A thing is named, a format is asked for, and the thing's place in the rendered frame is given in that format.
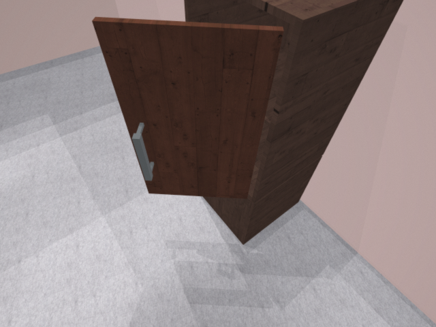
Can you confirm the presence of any handle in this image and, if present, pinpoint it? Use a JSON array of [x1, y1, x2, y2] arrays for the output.
[[132, 123, 154, 181]]

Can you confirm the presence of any cupboard door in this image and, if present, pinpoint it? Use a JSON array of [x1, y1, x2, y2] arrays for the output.
[[92, 17, 284, 199]]

